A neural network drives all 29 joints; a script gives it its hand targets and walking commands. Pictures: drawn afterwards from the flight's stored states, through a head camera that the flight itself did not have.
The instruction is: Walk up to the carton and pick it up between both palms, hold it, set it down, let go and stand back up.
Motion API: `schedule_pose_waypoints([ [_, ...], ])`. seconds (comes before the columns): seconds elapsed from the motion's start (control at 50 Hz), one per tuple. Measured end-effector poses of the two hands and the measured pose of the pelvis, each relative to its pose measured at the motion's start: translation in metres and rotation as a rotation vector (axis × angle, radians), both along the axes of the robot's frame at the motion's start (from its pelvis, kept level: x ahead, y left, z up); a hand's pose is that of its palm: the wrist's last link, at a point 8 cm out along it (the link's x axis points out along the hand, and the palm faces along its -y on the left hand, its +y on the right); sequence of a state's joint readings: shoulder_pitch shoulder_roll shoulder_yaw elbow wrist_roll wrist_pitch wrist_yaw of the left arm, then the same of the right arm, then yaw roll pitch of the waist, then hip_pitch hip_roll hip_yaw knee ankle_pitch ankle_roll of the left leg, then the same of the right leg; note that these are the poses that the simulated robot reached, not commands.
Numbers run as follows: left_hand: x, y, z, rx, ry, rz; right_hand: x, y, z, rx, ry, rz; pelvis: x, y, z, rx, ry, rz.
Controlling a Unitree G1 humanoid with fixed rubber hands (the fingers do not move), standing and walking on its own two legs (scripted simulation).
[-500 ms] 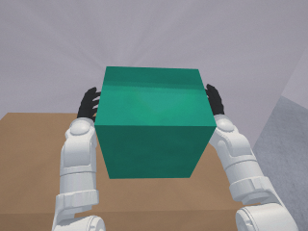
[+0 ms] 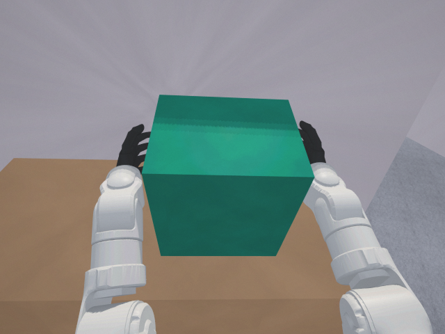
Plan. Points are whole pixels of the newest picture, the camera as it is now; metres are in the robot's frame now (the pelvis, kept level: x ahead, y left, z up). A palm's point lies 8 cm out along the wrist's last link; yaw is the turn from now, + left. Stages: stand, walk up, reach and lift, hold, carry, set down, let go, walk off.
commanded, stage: hold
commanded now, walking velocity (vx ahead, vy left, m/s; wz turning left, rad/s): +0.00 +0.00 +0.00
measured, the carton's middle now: (221, 181) +0.37 +0.02 +0.15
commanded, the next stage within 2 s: none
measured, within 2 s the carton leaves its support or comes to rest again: neither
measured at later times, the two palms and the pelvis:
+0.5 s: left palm (136, 175) +0.37 +0.17 +0.17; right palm (313, 173) +0.37 -0.15 +0.17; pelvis +0.02 +0.00 +0.00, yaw +0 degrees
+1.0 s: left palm (124, 169) +0.36 +0.18 +0.19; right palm (309, 166) +0.36 -0.14 +0.19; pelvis +0.00 +0.00 +0.00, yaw +0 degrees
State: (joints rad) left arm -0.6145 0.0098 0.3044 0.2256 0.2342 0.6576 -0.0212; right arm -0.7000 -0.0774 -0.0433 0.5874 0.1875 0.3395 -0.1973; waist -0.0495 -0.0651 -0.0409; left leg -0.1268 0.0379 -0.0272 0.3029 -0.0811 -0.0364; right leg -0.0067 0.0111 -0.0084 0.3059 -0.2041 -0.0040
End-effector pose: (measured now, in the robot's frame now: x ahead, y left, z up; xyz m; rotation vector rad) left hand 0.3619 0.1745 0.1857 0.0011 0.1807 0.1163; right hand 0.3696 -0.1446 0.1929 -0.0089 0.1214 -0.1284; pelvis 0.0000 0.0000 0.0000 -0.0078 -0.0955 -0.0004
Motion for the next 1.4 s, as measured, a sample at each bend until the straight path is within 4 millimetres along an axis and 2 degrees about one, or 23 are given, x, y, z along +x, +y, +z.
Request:
schedule_pose_waypoints([
  [0.12, 0.006, 0.009, 0.005, 0.005, -0.023, 0.006, 0.009, 0.009, 0.005, 0.006, -0.021, 0.007, 0.005, 0.004, 0.000, -0.001, 0.003, 0.003],
  [0.24, 0.009, 0.012, 0.000, 0.017, -0.014, 0.010, 0.013, 0.012, 0.000, 0.009, -0.013, 0.011, 0.015, 0.008, 0.000, -0.001, -0.002, 0.005],
  [0.5, 0.004, -0.008, -0.016, 0.018, 0.008, -0.010, 0.000, -0.008, -0.019, 0.039, 0.006, -0.015, 0.016, 0.005, 0.000, -0.003, -0.014, 0.000],
  [0.66, -0.003, -0.012, -0.001, 0.018, -0.028, -0.006, -0.003, -0.012, -0.005, 0.036, -0.028, -0.004, 0.013, -0.002, -0.001, -0.001, -0.017, -0.002],
  [0.84, -0.003, -0.001, 0.011, 0.010, -0.034, -0.002, -0.002, -0.001, 0.004, 0.013, -0.024, -0.002, 0.010, -0.004, 0.000, 0.003, -0.030, 0.002],
  [1.0, -0.006, 0.007, 0.004, 0.013, -0.014, -0.012, -0.006, 0.007, 0.000, -0.003, -0.006, -0.003, 0.004, 0.003, 0.000, -0.002, -0.038, 0.006],
  [1.14, 0.000, 0.004, -0.002, 0.024, 0.011, -0.006, 0.000, 0.004, -0.006, 0.021, 0.006, -0.008, -0.003, 0.011, 0.000, -0.006, 0.003, 0.003],
  [1.26, 0.005, 0.000, 0.000, 0.017, -0.001, -0.004, 0.004, 0.001, -0.004, 0.013, -0.006, -0.010, 0.000, 0.011, 0.001, -0.005, 0.020, -0.013],
  [1.4, 0.004, -0.001, -0.008, 0.001, 0.007, -0.003, 0.004, 0.000, -0.004, -0.009, 0.003, -0.008, 0.008, 0.007, 0.000, -0.005, -0.007, -0.010],
])
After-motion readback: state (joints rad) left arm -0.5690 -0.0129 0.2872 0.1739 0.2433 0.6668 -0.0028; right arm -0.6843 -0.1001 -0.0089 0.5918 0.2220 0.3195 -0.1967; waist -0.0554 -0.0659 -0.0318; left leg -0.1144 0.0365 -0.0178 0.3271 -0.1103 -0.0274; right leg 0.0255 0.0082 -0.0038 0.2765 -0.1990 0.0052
